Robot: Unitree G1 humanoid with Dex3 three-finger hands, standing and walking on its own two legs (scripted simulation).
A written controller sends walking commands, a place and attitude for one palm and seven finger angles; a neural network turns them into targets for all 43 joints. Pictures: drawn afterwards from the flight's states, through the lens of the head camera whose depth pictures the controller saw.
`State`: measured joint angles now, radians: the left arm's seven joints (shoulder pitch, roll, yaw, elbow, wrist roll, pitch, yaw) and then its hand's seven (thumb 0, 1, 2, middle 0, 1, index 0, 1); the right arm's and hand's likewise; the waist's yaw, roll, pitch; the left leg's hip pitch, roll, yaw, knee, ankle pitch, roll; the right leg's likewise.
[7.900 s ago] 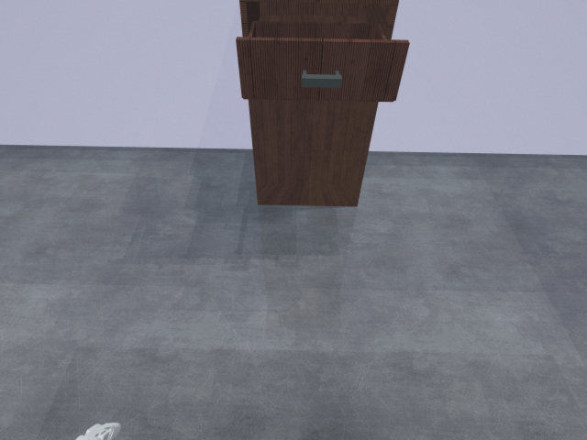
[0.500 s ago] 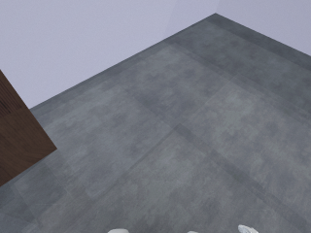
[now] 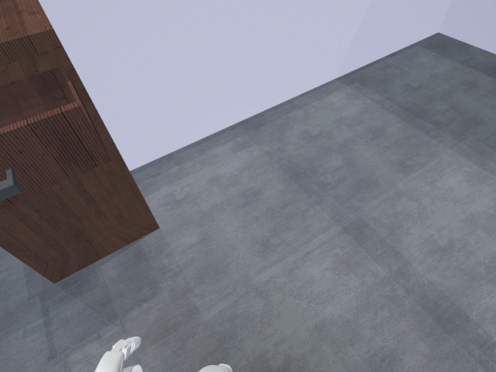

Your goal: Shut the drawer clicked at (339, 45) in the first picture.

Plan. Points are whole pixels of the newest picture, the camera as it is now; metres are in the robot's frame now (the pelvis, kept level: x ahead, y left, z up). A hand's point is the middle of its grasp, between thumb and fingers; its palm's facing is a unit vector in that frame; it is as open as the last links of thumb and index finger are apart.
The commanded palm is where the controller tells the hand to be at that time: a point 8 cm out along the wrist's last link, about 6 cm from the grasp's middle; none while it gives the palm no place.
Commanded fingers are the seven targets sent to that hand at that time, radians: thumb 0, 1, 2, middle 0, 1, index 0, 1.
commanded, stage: turn to face it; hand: left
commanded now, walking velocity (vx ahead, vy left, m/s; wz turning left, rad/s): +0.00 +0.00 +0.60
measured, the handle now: out of the picture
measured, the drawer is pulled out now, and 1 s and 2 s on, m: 0.29 0.29 0.29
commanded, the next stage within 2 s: take the last steps up to it in 0.96 s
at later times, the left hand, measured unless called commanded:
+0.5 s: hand out of the picture -0.07 +0.26 -0.18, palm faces +0.37 -0.89 -0.26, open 7.4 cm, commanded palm none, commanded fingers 0.00 0.90 0.90 -0.20 -0.30 -0.20 -0.30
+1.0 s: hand out of the picture -0.03 +0.22 -0.14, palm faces +0.49 -0.83 -0.28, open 7.4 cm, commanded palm none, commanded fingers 0.00 0.90 0.90 -0.20 -0.30 -0.20 -0.30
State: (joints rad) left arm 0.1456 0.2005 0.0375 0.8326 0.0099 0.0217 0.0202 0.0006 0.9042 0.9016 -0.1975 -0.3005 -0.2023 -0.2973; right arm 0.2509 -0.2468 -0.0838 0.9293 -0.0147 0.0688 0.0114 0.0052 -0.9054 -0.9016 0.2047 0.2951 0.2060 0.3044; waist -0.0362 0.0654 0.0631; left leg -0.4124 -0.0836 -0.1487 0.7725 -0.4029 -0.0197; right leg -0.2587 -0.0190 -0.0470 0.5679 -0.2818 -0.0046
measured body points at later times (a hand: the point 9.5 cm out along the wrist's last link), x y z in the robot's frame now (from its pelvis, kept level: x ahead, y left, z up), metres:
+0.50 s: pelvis -0.02 +0.04 +0.00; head +0.00 +0.08 +0.44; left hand -0.09 +0.31 -0.16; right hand +0.18 -0.17 -0.12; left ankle -0.05 +0.13 -0.73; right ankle -0.01 -0.11 -0.67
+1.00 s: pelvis -0.03 +0.00 +0.00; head +0.00 -0.02 +0.45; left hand -0.06 +0.26 -0.12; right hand +0.12 -0.20 -0.16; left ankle -0.06 +0.12 -0.71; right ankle +0.03 -0.08 -0.73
